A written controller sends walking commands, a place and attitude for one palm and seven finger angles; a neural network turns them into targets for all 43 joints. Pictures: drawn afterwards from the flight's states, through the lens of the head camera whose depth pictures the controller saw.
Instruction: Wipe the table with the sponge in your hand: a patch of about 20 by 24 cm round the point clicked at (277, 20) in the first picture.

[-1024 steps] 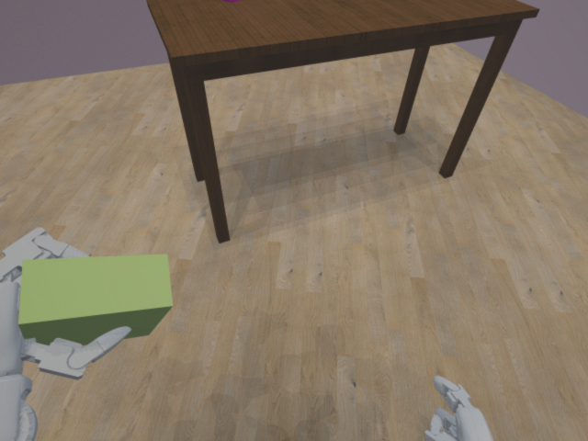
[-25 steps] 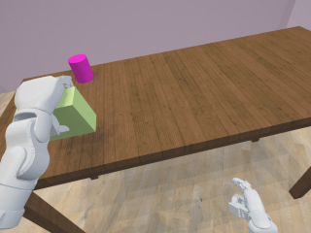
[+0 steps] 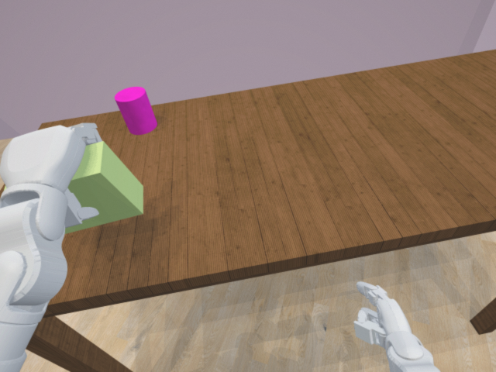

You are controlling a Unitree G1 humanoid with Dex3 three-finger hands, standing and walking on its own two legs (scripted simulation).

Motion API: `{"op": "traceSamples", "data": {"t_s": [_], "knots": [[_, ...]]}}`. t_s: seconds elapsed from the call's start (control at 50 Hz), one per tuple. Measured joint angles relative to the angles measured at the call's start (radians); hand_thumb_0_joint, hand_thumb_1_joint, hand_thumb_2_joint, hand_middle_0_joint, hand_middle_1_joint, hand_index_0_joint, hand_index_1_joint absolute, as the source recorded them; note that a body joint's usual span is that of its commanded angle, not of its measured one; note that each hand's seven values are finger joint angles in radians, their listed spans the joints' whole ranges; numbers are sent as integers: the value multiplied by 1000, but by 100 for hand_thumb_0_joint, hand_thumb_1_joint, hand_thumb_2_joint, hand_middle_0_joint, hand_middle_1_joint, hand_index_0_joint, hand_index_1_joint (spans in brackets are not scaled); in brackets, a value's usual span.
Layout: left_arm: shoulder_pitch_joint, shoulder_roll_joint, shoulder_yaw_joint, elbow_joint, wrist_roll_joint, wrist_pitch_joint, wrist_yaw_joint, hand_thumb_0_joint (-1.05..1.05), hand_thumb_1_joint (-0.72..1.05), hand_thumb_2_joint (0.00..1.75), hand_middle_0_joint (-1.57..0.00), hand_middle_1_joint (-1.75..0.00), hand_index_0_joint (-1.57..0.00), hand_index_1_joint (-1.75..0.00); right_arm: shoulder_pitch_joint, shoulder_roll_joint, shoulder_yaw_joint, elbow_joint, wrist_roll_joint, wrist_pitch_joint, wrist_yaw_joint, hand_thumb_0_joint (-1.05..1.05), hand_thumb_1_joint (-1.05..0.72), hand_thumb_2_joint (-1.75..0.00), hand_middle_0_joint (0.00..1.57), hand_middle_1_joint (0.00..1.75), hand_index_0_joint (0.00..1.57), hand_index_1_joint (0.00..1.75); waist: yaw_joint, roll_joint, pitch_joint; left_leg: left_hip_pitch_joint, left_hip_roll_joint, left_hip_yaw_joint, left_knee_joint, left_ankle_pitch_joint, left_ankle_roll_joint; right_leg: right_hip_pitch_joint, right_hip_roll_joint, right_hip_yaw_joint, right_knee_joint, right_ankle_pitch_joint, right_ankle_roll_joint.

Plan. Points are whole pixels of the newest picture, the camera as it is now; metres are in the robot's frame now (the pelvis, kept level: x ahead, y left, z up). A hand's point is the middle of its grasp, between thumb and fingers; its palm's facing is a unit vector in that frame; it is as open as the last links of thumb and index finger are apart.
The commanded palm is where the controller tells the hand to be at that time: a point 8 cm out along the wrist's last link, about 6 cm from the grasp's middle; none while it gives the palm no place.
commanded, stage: move the sponge above the wiping area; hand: left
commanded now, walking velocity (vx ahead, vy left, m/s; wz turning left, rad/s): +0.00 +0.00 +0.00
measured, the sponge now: (90, 197) +0.28 +0.29 +0.17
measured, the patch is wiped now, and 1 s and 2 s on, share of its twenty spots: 0.00 0.00 0.00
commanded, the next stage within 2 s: none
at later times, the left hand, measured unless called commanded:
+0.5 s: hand (66, 186) +0.27 +0.32 +0.20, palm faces +0.12 +0.00 -0.99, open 9.6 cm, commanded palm +0.23 +0.30 +0.26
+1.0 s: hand (69, 181) +0.29 +0.32 +0.19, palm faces +0.06 +0.01 -1.00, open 9.6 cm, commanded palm +0.25 +0.31 +0.26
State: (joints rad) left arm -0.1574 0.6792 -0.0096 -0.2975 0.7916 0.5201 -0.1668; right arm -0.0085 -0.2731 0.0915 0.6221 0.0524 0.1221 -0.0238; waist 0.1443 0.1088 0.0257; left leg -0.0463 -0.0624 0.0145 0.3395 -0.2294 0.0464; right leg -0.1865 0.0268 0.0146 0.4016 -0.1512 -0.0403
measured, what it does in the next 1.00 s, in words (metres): stands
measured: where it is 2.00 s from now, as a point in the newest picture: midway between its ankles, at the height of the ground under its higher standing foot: outside the picture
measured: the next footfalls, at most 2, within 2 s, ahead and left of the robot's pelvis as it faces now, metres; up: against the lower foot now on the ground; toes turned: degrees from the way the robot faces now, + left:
none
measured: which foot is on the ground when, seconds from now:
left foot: down 0.00-1.00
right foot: down 0.00-1.00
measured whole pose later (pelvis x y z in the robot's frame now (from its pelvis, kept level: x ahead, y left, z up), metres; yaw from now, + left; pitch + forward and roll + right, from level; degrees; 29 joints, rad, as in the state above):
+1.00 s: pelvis -0.01 -0.01 +0.00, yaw +1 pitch -2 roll +1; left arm -0.27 0.71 0.03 0.04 0.81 0.40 -0.20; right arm 0.05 -0.32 0.05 0.65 0.06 0.10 -0.05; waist 0.10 0.12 0.04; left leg -0.09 -0.05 0.00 0.36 -0.23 0.03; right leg -0.22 0.03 0.00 0.40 -0.14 -0.05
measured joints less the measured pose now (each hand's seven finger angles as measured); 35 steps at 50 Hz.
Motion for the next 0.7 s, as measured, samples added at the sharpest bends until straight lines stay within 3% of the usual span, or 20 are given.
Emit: {"op": "traceSamples", "data": {"t_s": [0.08, 0.16, 0.28, 0.38, 0.46, 0.58, 0.7], "knots": [[45, 6, 49, -18, -19, 29, -32, 0, -46, 104, -78, -137, -79, -138, 5, -10, -7, -11, 11, 14, 2, 2, -90, -89, 20, 30, 21, 30, -10, 4, -3, -13, 5, 0, 11, -8, -1, -8, 5, -1, 0, -1, -1], [90, 5, 32, -13, -21, 20, -65, 0, -45, 104, -78, -137, -78, -138, 13, -27, -15, -17, 15, 15, -8, 2, -90, -89, 20, 30, 20, 30, -13, 5, 5, -26, 5, -4, 24, -12, -2, -19, 4, -5, 9, -5, -1], [74, 22, -21, 32, -1, -75, -57, 0, -46, 104, -78, -137, -79, -138, 26, -35, -21, 3, -1, -9, -30, 2, -91, -89, 20, 30, 20, 30, -6, -4, 20, -20, 4, -15, 29, -12, -4, -10, 2, -16, 14, -9, -6], [26, 46, 18, 97, -10, -140, -18, 0, -46, 104, -78, -137, -79, -138, 32, -17, -19, 20, -3, -27, -33, 2, -91, -89, 20, 30, 20, 30, -9, -11, 19, -10, 9, -16, 18, -6, -10, 2, 7, -17, 1, -1, -11], [-12, 47, 47, 160, -12, -120, -14, 0, -46, 104, -78, -137, -79, -138, 31, -13, -18, 23, 5, -24, -28, 2, -90, -89, 20, 30, 20, 30, -17, -5, 11, -16, 11, -14, 17, -2, -12, -3, 9, -16, -5, 6, -12], [-55, 17, 8, 232, 8, -86, -69, 0, -46, 104, -78, -137, -78, -138, 36, -30, -23, 14, 14, -24, -30, 2, -90, -89, 20, 30, 20, 30, -31, 11, 13, -39, 4, -22, 24, 6, -9, -21, 1, -23, -1, 12, -8], [-61, 1, -35, 254, 19, -199, -72, 0, -46, 104, -78, -137, -79, -138, 54, -23, -22, 16, 3, -43, -45, 2, -90, -89, 20, 30, 20, 30, -39, -1, 20, -35, 3, -24, 21, 9, -10, -19, 0, -25, 0, 12, -10]]}}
